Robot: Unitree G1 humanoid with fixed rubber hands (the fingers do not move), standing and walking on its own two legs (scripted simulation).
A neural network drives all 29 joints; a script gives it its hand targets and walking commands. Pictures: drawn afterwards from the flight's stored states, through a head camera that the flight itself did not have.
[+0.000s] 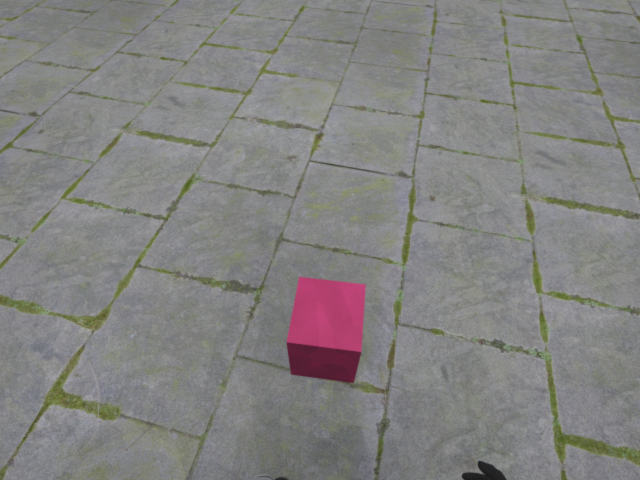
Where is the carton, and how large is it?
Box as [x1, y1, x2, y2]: [287, 277, 365, 382]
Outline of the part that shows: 299,277 287,337 287,348 291,374 353,382 361,348 365,284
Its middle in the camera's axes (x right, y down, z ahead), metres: +0.03 +0.28 +1.18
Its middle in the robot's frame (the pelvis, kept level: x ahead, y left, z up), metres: +0.61 +0.02 -0.63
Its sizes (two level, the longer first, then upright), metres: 0.210 0.200 0.250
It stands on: the floor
